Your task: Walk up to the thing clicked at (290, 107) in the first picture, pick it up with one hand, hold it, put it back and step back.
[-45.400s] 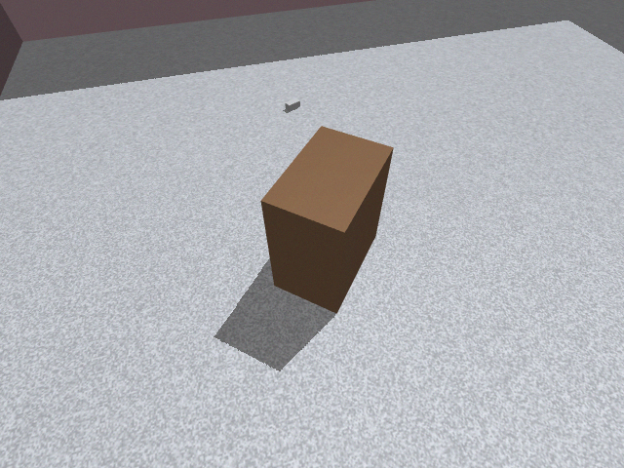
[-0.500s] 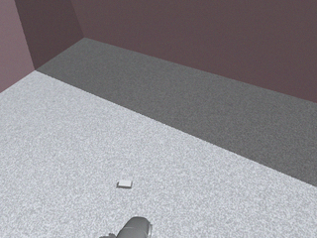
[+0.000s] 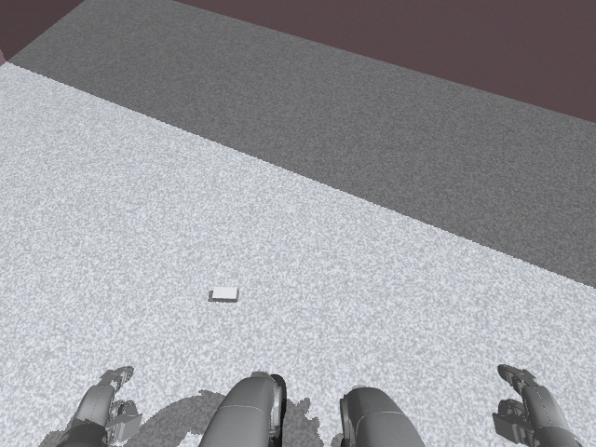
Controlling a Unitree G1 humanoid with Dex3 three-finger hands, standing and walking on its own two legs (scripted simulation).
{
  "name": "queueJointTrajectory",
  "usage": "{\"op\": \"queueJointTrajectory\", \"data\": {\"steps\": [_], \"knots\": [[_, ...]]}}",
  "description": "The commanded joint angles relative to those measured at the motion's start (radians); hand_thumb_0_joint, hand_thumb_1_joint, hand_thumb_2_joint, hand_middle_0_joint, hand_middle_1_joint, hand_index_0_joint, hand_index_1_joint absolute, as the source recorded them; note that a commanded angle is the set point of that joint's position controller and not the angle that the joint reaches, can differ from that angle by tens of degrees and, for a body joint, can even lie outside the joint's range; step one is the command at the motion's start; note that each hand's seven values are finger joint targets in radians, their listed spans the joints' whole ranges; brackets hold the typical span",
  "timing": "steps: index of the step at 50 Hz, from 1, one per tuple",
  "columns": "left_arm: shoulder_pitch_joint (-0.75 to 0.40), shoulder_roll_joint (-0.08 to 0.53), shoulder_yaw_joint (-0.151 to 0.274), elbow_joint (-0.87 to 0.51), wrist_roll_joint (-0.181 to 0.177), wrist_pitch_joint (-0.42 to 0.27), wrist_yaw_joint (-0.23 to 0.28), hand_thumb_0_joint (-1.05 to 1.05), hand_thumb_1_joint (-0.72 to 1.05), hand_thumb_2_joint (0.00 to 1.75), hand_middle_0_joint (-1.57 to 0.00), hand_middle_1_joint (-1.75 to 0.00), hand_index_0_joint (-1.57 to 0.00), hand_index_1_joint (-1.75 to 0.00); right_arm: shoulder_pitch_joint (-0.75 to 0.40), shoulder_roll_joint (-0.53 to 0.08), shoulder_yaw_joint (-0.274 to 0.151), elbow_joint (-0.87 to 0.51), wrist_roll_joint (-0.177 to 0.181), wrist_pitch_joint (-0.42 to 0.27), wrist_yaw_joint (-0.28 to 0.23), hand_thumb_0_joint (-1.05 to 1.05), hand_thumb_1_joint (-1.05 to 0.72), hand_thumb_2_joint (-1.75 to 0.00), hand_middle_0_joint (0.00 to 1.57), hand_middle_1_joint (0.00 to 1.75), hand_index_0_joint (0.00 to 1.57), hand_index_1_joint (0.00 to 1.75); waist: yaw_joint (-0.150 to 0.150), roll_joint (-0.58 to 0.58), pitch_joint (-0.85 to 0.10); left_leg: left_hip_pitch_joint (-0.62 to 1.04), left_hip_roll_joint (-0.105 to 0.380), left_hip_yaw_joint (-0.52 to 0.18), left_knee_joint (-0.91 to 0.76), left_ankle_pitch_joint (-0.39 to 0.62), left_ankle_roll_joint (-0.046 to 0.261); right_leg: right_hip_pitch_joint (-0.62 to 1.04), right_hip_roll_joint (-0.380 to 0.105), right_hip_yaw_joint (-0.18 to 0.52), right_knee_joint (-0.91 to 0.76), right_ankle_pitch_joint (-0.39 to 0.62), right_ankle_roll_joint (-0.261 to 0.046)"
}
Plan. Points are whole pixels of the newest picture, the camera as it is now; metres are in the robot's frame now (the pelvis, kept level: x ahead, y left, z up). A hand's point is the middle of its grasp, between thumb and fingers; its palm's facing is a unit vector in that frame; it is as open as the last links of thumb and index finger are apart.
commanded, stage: walk up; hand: left
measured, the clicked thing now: (226, 294) +0.49 +0.29 -0.73
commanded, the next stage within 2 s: stand in 1.70 s
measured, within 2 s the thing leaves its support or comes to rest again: neither
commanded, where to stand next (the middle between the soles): +0.12 +0.03 m, yaw +3 degrees
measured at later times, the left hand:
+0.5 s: hand out of the picture -0.03 +0.29 -0.12, palm faces +0.08 -0.91 -0.40, open 7.4 cm
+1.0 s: hand out of the picture -0.01 +0.25 -0.11, palm faces +0.05 -0.90 -0.42, open 7.4 cm
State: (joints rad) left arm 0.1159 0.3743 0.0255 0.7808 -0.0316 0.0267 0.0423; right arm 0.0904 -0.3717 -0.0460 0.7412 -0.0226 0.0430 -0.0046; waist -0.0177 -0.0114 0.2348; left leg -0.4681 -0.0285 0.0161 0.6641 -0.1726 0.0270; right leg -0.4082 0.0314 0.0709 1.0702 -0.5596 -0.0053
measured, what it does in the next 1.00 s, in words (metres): steps on the spot: right foot, then left foot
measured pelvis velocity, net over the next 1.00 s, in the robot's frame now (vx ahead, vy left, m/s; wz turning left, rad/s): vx -0.06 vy -0.02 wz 0.08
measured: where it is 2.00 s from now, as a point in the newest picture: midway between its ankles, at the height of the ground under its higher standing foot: outside the picture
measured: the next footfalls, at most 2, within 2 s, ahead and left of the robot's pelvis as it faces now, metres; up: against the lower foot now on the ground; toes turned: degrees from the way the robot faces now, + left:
right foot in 0.08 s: -0.01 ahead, -0.11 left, +0.00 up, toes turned +1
left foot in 0.44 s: -0.04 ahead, +0.12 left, +0.00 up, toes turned +3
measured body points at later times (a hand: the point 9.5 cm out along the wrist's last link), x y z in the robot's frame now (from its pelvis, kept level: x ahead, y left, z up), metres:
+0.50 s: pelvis -0.07 +0.00 +0.01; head -0.05 +0.00 +0.46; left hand -0.04 +0.33 -0.09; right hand +0.00 -0.31 -0.11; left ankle -0.08 +0.12 -0.71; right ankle -0.05 -0.11 -0.70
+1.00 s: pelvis -0.06 -0.02 +0.02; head -0.03 -0.05 +0.46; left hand -0.01 +0.29 -0.08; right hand +0.04 -0.32 -0.13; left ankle -0.07 +0.12 -0.69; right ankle +0.02 -0.15 -0.71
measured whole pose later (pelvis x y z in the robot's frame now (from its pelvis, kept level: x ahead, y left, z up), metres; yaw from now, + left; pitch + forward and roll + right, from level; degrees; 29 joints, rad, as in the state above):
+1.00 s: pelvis -0.06 -0.02 +0.02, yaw +4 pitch -2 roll +1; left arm 0.21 0.34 0.02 0.94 0.03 -0.05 0.00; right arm 0.21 -0.40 -0.04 0.93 -0.01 0.03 0.02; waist 0.02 0.07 0.09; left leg -0.33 0.01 -0.03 0.82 -0.51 0.02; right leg -0.36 -0.05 -0.01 0.60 -0.21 0.00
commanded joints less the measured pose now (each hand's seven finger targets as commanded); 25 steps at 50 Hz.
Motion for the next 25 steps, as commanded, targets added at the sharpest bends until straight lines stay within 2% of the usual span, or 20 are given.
{"op": "queueJointTrajectory", "data": {"steps": [1,3,4,5,6,7,8,9,10,11,12,15,16,18,20,21,22,23,24,25], "knots": [[0.177,0.192,0.084,-0.015,0.030,-0.017,0.006,0.00,0.90,0.90,-0.20,-0.30,-0.20,-0.30,0.097,-0.236,-0.078,-0.058,0.000,-0.008,-0.006,0.00,-0.90,-0.90,0.20,0.30,0.20,0.30,0.002,0.182,-0.385,0.283,0.259,-0.278,-0.083,0.455,0.211,0.103,-0.009,-0.053,-0.239,0.042,0.002],[0.247,0.185,0.089,0.019,0.046,-0.024,0.000,0.00,0.90,0.90,-0.20,-0.30,-0.20,-0.30,0.032,-0.241,-0.074,-0.065,0.011,0.002,-0.004,0.00,-0.90,-0.90,0.20,0.30,0.20,0.30,0.061,0.158,-0.367,0.139,0.237,-0.263,-0.029,0.272,0.149,0.244,-0.019,-0.049,-0.504,0.237,-0.029],[0.215,0.212,0.096,0.008,0.064,-0.035,-0.001,0.00,0.90,0.90,-0.20,-0.30,-0.20,-0.30,0.052,-0.206,-0.063,-0.056,0.020,0.007,-0.001,0.00,-0.90,-0.90,0.20,0.30,0.20,0.30,0.048,0.080,-0.325,0.018,0.172,-0.224,0.040,0.106,0.088,0.280,-0.057,0.044,-0.578,0.223,-0.044],[0.180,0.300,0.120,-0.017,0.083,-0.041,-0.002,0.00,0.90,0.90,-0.20,-0.30,-0.20,-0.30,0.060,-0.154,-0.050,-0.065,0.023,0.007,-0.001,0.00,-0.90,-0.90,0.20,0.30,0.20,0.30,0.045,-0.181,-0.249,-0.218,-0.009,-0.133,0.226,-0.227,0.011,0.279,-0.301,0.419,-0.692,0.212,-0.114],[0.112,0.399,0.138,-0.046,0.080,-0.040,-0.002,0.00,0.90,0.90,-0.20,-0.30,-0.20,-0.30,-0.008,-0.214,-0.070,-0.074,0.014,0.005,-0.024,0.00,-0.90,-0.90,0.20,0.30,0.20,0.30,0.086,-0.208,-0.201,-0.162,-0.072,-0.182,0.418,-0.465,-0.017,0.048,-0.502,0.590,-0.747,0.342,-0.277],[0.058,0.392,0.138,-0.058,0.076,-0.044,0.002,0.00,0.90,0.90,-0.20,-0.30,-0.20,-0.30,-0.011,-0.253,-0.085,-0.054,0.002,0.002,-0.032,0.00,-0.90,-0.90,0.20,0.30,0.20,0.30,0.073,-0.189,-0.148,-0.086,-0.034,-0.243,0.536,-0.442,-0.026,-0.066,-0.533,0.620,-0.763,0.378,-0.327],[0.034,0.318,0.124,-0.051,0.066,-0.045,0.001,0.00,0.90,0.90,-0.20,-0.30,-0.20,-0.30,0.013,-0.267,-0.088,-0.030,0.005,-0.001,-0.023,0.00,-0.90,-0.90,0.20,0.30,0.20,0.30,0.042,-0.105,-0.101,-0.073,-0.047,-0.243,0.578,-0.401,-0.027,-0.071,-0.455,0.466,-0.724,0.465,-0.291],[-0.014,0.258,0.108,-0.062,0.063,-0.048,0.000,0.00,0.90,0.90,-0.20,-0.30,-0.20,-0.30,0.063,-0.247,-0.084,0.002,0.019,-0.005,-0.016,0.00,-0.90,-0.90,0.20,0.30,0.20,0.30,0.001,-0.041,-0.098,-0.098,-0.084,-0.235,0.597,-0.343,-0.023,0.012,-0.341,0.276,-0.644,0.611,-0.222],[-0.040,0.230,0.109,-0.054,0.063,-0.049,-0.003,0.00,0.90,0.90,-0.20,-0.30,-0.20,-0.30,0.127,-0.208,-0.071,0.029,0.024,-0.008,-0.013,0.00,-0.90,-0.90,0.20,0.30,0.20,0.30,-0.022,-0.063,-0.120,-0.108,-0.109,-0.213,0.592,-0.283,-0.025,0.071,-0.260,0.159,-0.620,0.627,-0.169],[-0.020,0.209,0.108,-0.046,0.067,-0.052,-0.008,0.00,0.90,0.90,-0.20,-0.30,-0.20,-0.30,0.143,-0.187,-0.058,0.038,0.026,-0.017,-0.014,0.00,-0.90,-0.90,0.20,0.30,0.20,0.30,-0.006,-0.093,-0.157,-0.088,-0.102,-0.196,0.541,-0.244,-0.026,0.124,-0.212,0.123,-0.629,0.538,-0.131],[0.001,0.204,0.105,-0.044,0.073,-0.058,-0.012,0.00,0.90,0.90,-0.20,-0.30,-0.20,-0.30,0.156,-0.194,-0.055,0.045,0.024,-0.026,-0.014,0.00,-0.90,-0.90,0.20,0.30,0.20,0.30,0.015,-0.106,-0.197,-0.041,-0.083,-0.179,0.495,-0.221,-0.034,0.156,-0.195,0.127,-0.647,0.405,-0.132],[0.081,0.219,0.116,-0.041,0.094,-0.055,-0.027,0.00,0.90,0.90,-0.20,-0.30,-0.20,-0.30,0.132,-0.225,-0.048,0.058,0.014,-0.054,-0.008,0.00,-0.90,-0.90,0.20,0.30,0.20,0.30,0.085,-0.186,-0.251,-0.095,-0.027,-0.082,0.225,-0.275,-0.055,0.373,-0.200,0.150,-0.691,0.040,-0.164],[0.115,0.219,0.118,-0.034,0.092,-0.050,-0.033,0.00,0.90,0.90,-0.20,-0.30,-0.20,-0.30,0.106,-0.229,-0.048,0.057,0.013,-0.064,-0.007,0.00,-0.90,-0.90,0.20,0.30,0.20,0.30,0.111,-0.206,-0.250,-0.121,-0.020,-0.064,0.154,-0.312,-0.059,0.438,-0.208,0.170,-0.686,0.022,-0.179],[0.177,0.251,0.124,-0.028,0.082,-0.041,-0.048,0.00,0.90,0.90,-0.20,-0.30,-0.20,-0.30,0.088,-0.225,-0.045,0.048,0.004,-0.085,-0.002,0.00,-0.90,-0.90,0.20,0.30,0.20,0.30,0.129,-0.234,-0.232,-0.045,-0.009,-0.027,0.007,-0.359,-0.048,0.409,-0.242,0.195,-0.676,0.067,-0.206],[0.179,0.263,0.115,-0.028,0.069,-0.033,-0.059,0.00,0.90,0.90,-0.20,-0.30,-0.20,-0.30,0.124,-0.209,-0.044,0.069,0.001,-0.104,-0.004,0.00,-0.90,-0.90,0.20,0.30,0.20,0.30,0.096,-0.205,-0.213,0.105,-0.021,0.015,-0.155,-0.285,-0.025,0.310,-0.244,0.161,-0.637,0.218,-0.189],[0.143,0.265,0.109,-0.035,0.061,-0.028,-0.064,0.00,0.90,0.90,-0.20,-0.30,-0.20,-0.30,0.189,-0.188,-0.044,0.095,-0.001,-0.114,-0.007,0.00,-0.90,-0.90,0.20,0.30,0.20,0.30,0.044,-0.176,-0.223,0.221,-0.025,0.037,-0.301,-0.168,-0.008,0.262,-0.228,0.113,-0.572,0.293,-0.166],[0.130,0.217,0.087,-0.049,0.058,-0.028,-0.065,0.00,0.90,0.90,-0.20,-0.30,-0.20,-0.30,0.243,-0.200,-0.055,0.114,-0.004,-0.123,-0.013,0.00,-0.90,-0.90,0.20,0.30,0.20,0.30,0.012,-0.097,-0.260,0.395,0.004,-0.038,-0.325,-0.082,0.014,0.148,-0.194,0.063,-0.466,0.356,-0.118],[0.115,0.149,0.065,-0.067,0.050,-0.033,-0.063,0.00,0.90,0.90,-0.20,-0.30,-0.20,-0.30,0.302,-0.256,-0.071,0.120,-0.017,-0.130,-0.018,0.00,-0.90,-0.90,0.20,0.30,0.20,0.30,-0.017,0.086,-0.292,0.533,0.152,-0.306,-0.381,-0.206,0.060,-0.044,-0.114,-0.007,-0.263,0.253,-0.058],[0.080,0.132,0.064,-0.075,0.044,-0.031,-0.061,0.00,0.90,0.90,-0.20,-0.30,-0.20,-0.30,0.284,-0.362,-0.089,0.106,-0.031,-0.126,-0.016,0.00,-0.90,-0.90,0.20,0.30,0.20,0.30,-0.025,0.202,-0.215,0.546,0.367,-0.629,-0.430,-0.374,0.174,-0.322,0.009,-0.092,-0.146,-0.010,-0.017],[0.017,0.238,0.095,-0.060,0.062,-0.031,-0.051,0.00,0.90,0.90,-0.20,-0.30,-0.20,-0.30,0.304,-0.390,-0.101,0.109,-0.013,-0.121,-0.012,0.00,-0.90,-0.90,0.20,0.30,0.20,0.30,-0.069,0.109,-0.123,0.344,0.444,-0.671,-0.455,-0.471,0.265,-0.260,-0.073,0.042,-0.081,-0.018,-0.022]]}}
